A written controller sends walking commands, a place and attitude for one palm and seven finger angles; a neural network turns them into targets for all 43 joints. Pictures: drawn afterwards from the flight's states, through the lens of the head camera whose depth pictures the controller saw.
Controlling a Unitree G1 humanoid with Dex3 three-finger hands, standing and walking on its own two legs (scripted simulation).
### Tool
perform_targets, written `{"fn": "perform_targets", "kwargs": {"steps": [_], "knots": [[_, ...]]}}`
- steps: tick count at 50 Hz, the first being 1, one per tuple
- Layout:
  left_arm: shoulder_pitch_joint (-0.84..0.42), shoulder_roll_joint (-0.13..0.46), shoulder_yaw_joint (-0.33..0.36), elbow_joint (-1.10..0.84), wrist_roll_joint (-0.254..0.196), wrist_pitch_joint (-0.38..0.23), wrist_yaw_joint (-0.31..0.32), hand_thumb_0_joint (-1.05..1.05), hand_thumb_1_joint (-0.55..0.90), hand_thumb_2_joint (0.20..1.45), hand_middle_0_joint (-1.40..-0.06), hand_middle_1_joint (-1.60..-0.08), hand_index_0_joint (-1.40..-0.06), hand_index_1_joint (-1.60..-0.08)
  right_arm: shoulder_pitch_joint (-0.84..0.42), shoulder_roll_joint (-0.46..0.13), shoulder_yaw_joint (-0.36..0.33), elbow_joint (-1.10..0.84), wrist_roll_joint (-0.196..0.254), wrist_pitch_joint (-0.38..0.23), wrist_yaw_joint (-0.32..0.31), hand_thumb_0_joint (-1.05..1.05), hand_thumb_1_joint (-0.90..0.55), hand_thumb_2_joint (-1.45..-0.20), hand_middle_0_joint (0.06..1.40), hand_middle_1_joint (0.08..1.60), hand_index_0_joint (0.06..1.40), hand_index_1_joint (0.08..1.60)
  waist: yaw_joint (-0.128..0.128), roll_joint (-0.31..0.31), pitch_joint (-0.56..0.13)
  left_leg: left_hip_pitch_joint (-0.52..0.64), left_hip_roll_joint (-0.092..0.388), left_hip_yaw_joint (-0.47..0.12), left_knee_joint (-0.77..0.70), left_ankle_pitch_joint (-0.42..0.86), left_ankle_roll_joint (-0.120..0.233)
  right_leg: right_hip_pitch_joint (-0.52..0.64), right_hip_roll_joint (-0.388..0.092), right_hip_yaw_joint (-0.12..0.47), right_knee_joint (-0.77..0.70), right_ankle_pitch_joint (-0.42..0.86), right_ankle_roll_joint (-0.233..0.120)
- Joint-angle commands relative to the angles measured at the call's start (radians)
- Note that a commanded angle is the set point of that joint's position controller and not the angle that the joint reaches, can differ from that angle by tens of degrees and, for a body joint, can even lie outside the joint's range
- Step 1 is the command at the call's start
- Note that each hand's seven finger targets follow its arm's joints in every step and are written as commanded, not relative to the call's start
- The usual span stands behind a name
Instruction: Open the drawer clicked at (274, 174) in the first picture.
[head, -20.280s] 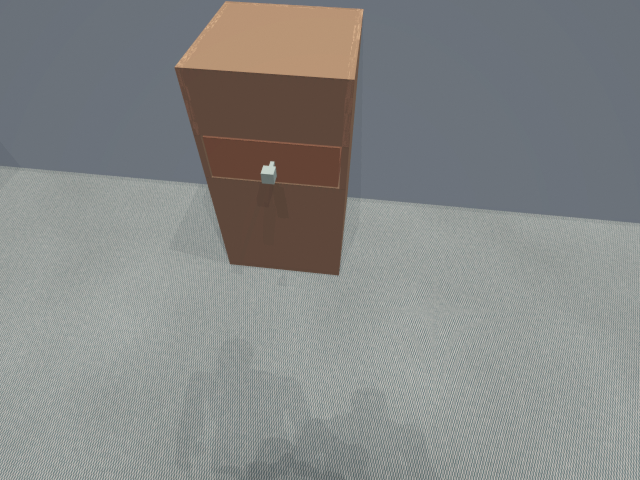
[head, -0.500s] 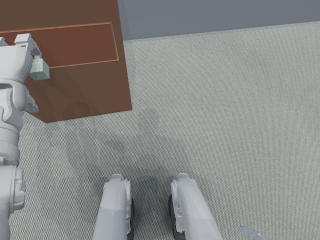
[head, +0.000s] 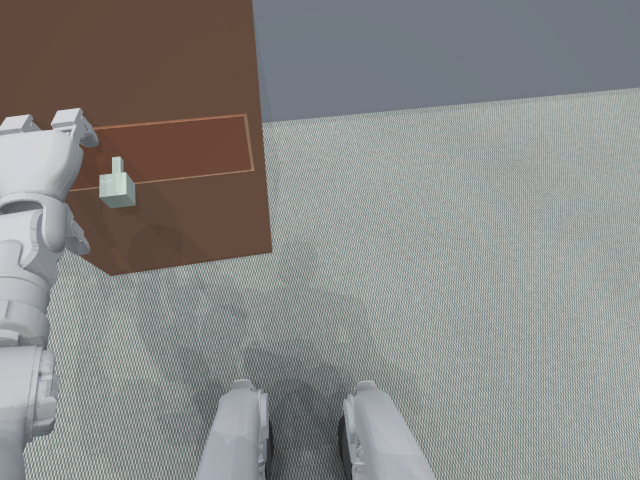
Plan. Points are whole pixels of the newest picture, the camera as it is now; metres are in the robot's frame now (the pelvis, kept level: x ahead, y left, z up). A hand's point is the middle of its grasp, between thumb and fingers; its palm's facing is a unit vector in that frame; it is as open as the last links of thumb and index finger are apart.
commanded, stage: lift the fingers back up to retry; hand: left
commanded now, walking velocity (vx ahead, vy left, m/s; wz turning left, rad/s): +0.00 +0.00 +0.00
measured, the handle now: (117, 179) +0.52 +0.29 -0.11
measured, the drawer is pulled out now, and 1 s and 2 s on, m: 0.00 0.00 0.00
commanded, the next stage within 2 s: re-aim the fingers above the handle in 0.02 s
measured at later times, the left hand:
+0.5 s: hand (75, 187) +0.47 +0.31 -0.04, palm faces -0.06 -0.02 -1.00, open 13.8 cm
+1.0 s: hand (75, 191) +0.47 +0.31 -0.04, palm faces -0.05 -0.01 -1.00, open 13.8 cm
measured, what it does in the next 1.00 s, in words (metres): stands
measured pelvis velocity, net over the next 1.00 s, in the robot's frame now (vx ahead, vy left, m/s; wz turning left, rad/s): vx -0.01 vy -0.01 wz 0.01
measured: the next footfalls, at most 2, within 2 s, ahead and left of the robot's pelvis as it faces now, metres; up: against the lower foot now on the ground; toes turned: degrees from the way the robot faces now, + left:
none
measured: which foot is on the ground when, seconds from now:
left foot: down 0.00-1.00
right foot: down 0.00-1.00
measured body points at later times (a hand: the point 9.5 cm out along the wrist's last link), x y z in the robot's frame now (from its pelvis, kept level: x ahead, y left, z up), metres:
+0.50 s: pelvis -0.01 +0.00 +0.00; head +0.16 +0.03 +0.41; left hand +0.47 +0.30 +0.02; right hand +0.03 -0.26 -0.13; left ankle +0.03 +0.10 -0.61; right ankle +0.02 -0.14 -0.61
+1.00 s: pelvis -0.01 -0.01 -0.02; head +0.17 +0.02 +0.40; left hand +0.47 +0.30 +0.01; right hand +0.03 -0.28 -0.14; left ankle +0.03 +0.10 -0.61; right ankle +0.02 -0.14 -0.61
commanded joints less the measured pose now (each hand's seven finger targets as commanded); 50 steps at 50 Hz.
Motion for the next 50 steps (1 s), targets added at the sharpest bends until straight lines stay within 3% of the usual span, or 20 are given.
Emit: {"fn": "perform_targets", "kwargs": {"steps": [1,2,5,7,8,11,14,17,20,22,23,30,32,36,40,42,43,44,47,50], "knots": [[-0.318,0.277,0.061,-0.155,0.015,-0.03,0.035,0.0,-0.5,0.3,-0.3,-1.2,-0.3,-1.2,0.184,-0.186,-0.066,-0.028,-0.01,-0.008,-0.019,0.0,-0.9,-0.9,0.2,0.3,0.2,0.3,-0.012,0.146,-0.478,0.492,-0.008,-0.018,-0.136,0.399,0.007,0.133,0.021,-0.045,-0.123,0.28,-0.069],[-0.325,0.282,0.066,-0.175,0.025,-0.045,0.043,0.0,-0.5,0.3,-0.3,-1.2,-0.3,-1.2,0.188,-0.185,-0.068,-0.031,-0.013,-0.008,-0.018,0.0,-0.9,-0.9,0.2,0.3,0.2,0.3,-0.009,0.17,-0.511,0.519,-0.007,-0.023,-0.132,0.428,0.004,0.121,0.023,-0.048,-0.112,0.285,-0.07],[-0.278,0.278,0.091,-0.171,0.022,-0.065,0.068,0.0,-0.5,0.3,-0.3,-1.2,-0.3,-1.2,0.181,-0.183,-0.073,-0.038,-0.021,-0.007,-0.014,0.0,-0.9,-0.9,0.2,0.3,0.2,0.3,-0.002,0.14,-0.521,0.515,-0.007,-0.021,-0.119,0.443,0.004,0.132,0.027,-0.047,-0.107,0.297,-0.069],[-0.309,0.298,0.11,-0.213,0.026,-0.074,0.09,0.0,-0.5,0.3,-0.3,-1.2,-0.3,-1.2,0.182,-0.185,-0.075,-0.039,-0.023,-0.004,-0.009,0.0,-0.9,-0.9,0.2,0.3,0.2,0.3,0.006,0.192,-0.559,0.547,-0.004,-0.031,-0.12,0.473,-0.003,0.115,0.024,-0.05,-0.093,0.298,-0.07],[-0.331,0.253,0.078,-0.2,0.026,-0.067,0.104,0.0,-0.5,0.3,-0.3,-1.2,-0.3,-1.2,0.179,-0.181,-0.079,-0.034,-0.025,-0.005,-0.005,0.0,-0.9,-0.9,0.2,0.3,0.2,0.3,-0.013,0.19,-0.549,0.549,-0.004,-0.034,-0.117,0.461,-0.004,0.094,0.026,-0.052,-0.096,0.283,-0.07],[-0.338,0.314,0.128,-0.177,0.038,-0.037,0.138,0.0,-0.5,0.3,-0.3,-1.2,-0.3,-1.2,0.179,-0.194,-0.076,-0.03,-0.029,-0.002,-0.001,0.0,-0.9,-0.9,0.2,0.3,0.2,0.3,0.0,0.152,-0.552,0.529,-0.001,-0.044,-0.12,0.443,-0.005,0.093,0.024,-0.059,-0.08,0.263,-0.069],[-0.391,0.321,0.114,-0.185,0.049,-0.001,0.153,0.0,-0.5,0.3,-0.3,-1.2,-0.3,-1.2,0.184,-0.198,-0.076,-0.031,-0.025,-0.003,0.003,0.0,-0.9,-0.9,0.2,0.3,0.2,0.3,-0.008,0.189,-0.595,0.55,-0.003,-0.045,-0.127,0.433,-0.009,0.09,0.022,-0.06,-0.081,0.257,-0.066],[-0.389,0.279,0.08,-0.186,0.044,0.029,0.137,0.0,-0.5,0.3,-0.3,-1.2,-0.3,-1.2,0.191,-0.196,-0.08,-0.03,-0.022,-0.005,0.005,0.0,-0.9,-0.9,0.2,0.3,0.2,0.3,-0.011,0.201,-0.635,0.616,0.001,-0.056,-0.143,0.456,-0.017,0.092,0.023,-0.066,-0.091,0.258,-0.065],[-0.398,0.208,0.019,-0.175,0.025,0.053,0.106,0.0,-0.5,0.3,-0.3,-1.2,-0.3,-1.2,0.2,-0.189,-0.083,-0.023,-0.017,-0.013,0.001,0.0,-0.9,-0.9,0.2,0.3,0.2,0.3,-0.033,0.167,-0.617,0.63,0.003,-0.058,-0.159,0.432,-0.012,0.108,0.026,-0.067,-0.122,0.253,-0.063],[-0.408,0.222,0.021,-0.159,0.019,0.054,0.083,0.0,-0.5,0.3,-0.3,-1.2,-0.3,-1.2,0.204,-0.192,-0.078,-0.019,-0.013,-0.013,-0.005,0.0,-0.9,-0.9,0.2,0.3,0.2,0.3,-0.038,0.147,-0.585,0.611,0.003,-0.061,-0.17,0.399,-0.009,0.106,0.024,-0.066,-0.131,0.236,-0.062],[-0.418,0.192,-0.005,-0.154,0.016,0.056,0.074,0.0,-0.5,0.3,-0.3,-1.2,-0.3,-1.2,0.205,-0.187,-0.079,-0.013,-0.014,-0.016,-0.009,0.0,-0.9,-0.9,0.2,0.3,0.2,0.3,-0.048,0.149,-0.563,0.604,0.002,-0.056,-0.17,0.38,-0.007,0.101,0.024,-0.065,-0.136,0.226,-0.063],[-0.385,0.291,0.061,-0.071,0.033,0.017,0.075,0.0,-0.5,0.3,-0.3,-1.2,-0.3,-1.2,0.178,-0.186,-0.05,-0.027,-0.016,-0.023,-0.018,0.0,-0.9,-0.9,0.2,0.3,0.2,0.3,-0.032,0.108,-0.422,0.406,-0.012,-0.019,-0.145,0.274,0.015,0.123,0.021,-0.044,-0.135,0.19,-0.066],[-0.361,0.345,0.102,-0.072,0.044,0.008,0.085,0.0,-0.5,0.3,-0.3,-1.2,-0.3,-1.2,0.17,-0.189,-0.045,-0.043,-0.015,-0.019,-0.015,0.0,-0.9,-0.9,0.2,0.3,0.2,0.3,-0.008,0.122,-0.46,0.39,-0.016,-0.012,-0.135,0.295,0.014,0.142,0.022,-0.038,-0.114,0.206,-0.067],[-0.294,0.34,0.117,-0.063,0.042,0.009,0.095,0.0,-0.5,0.3,-0.3,-1.2,-0.3,-1.2,0.167,-0.19,-0.05,-0.058,-0.016,-0.016,-0.005,0.0,-0.9,-0.9,0.2,0.3,0.2,0.3,0.006,0.105,-0.5,0.381,-0.017,-0.005,-0.114,0.324,0.013,0.162,0.023,-0.035,-0.094,0.244,-0.065],[-0.354,0.342,0.104,-0.103,0.036,0.014,0.106,0.0,-0.5,0.3,-0.3,-1.2,-0.3,-1.2,0.181,-0.197,-0.059,-0.055,-0.011,-0.021,-0.005,0.0,-0.9,-0.9,0.2,0.3,0.2,0.3,-0.013,0.106,-0.547,0.388,-0.018,-0.003,-0.102,0.308,0.016,0.167,0.024,-0.031,-0.094,0.24,-0.056],[-0.412,0.362,0.107,-0.173,0.037,-0.006,0.102,0.0,-0.5,0.3,-0.3,-1.2,-0.3,-1.2,0.188,-0.199,-0.065,-0.048,-0.009,-0.026,-0.008,0.0,-0.9,-0.9,0.2,0.3,0.2,0.3,-0.015,0.152,-0.62,0.441,-0.014,-0.015,-0.104,0.325,0.01,0.155,0.022,-0.031,-0.086,0.236,-0.057],[-0.429,0.316,0.073,-0.18,0.031,-0.01,0.097,0.0,-0.5,0.3,-0.3,-1.2,-0.3,-1.2,0.19,-0.195,-0.072,-0.039,-0.01,-0.032,-0.011,0.0,-0.9,-0.9,0.2,0.3,0.2,0.3,-0.034,0.151,-0.635,0.464,-0.014,-0.018,-0.096,0.324,0.012,0.142,0.025,-0.03,-0.091,0.234,-0.056],[-0.447,0.325,0.077,-0.21,0.029,-0.022,0.093,0.0,-0.5,0.3,-0.3,-1.2,-0.3,-1.2,0.194,-0.194,-0.074,-0.032,-0.01,-0.036,-0.014,0.0,-0.9,-0.9,0.2,0.3,0.2,0.3,-0.035,0.162,-0.651,0.477,-0.012,-0.02,-0.095,0.338,0.011,0.141,0.023,-0.031,-0.092,0.243,-0.056],[-0.471,0.302,0.056,-0.232,0.021,-0.037,0.084,0.0,-0.5,0.3,-0.3,-1.2,-0.3,-1.2,0.204,-0.19,-0.079,-0.013,-0.01,-0.043,-0.021,0.0,-0.9,-0.9,0.2,0.3,0.2,0.3,-0.049,0.17,-0.663,0.513,-0.011,-0.027,-0.094,0.355,0.01,0.121,0.023,-0.033,-0.097,0.243,-0.056],[-0.445,0.287,0.055,-0.183,0.016,-0.019,0.087,0.0,-0.5,0.3,-0.3,-1.2,-0.3,-1.2,0.205,-0.188,-0.076,-0.001,-0.012,-0.044,-0.021,0.0,-0.9,-0.9,0.2,0.3,0.2,0.3,-0.045,0.156,-0.593,0.494,-0.012,-0.029,-0.102,0.338,0.008,0.106,0.025,-0.042,-0.106,0.227,-0.06]]}}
